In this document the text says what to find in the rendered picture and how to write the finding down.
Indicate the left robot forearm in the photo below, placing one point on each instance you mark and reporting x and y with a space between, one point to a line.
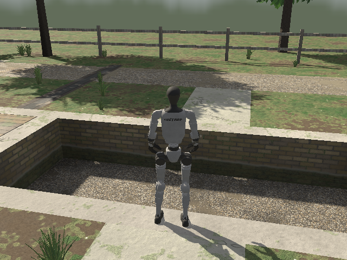
151 142

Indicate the right robot forearm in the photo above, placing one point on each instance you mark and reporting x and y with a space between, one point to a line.
195 141

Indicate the robot right upper arm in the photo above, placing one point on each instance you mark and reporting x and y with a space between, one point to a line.
192 122

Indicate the left robot hand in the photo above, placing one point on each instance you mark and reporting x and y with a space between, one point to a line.
152 150

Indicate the right robot hand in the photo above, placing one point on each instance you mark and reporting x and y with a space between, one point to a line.
191 145

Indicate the robot left upper arm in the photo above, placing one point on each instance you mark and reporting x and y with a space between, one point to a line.
153 123

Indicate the robot left thigh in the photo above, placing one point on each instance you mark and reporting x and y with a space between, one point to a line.
160 160

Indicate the right robot foot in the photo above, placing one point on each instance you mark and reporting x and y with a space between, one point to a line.
184 221

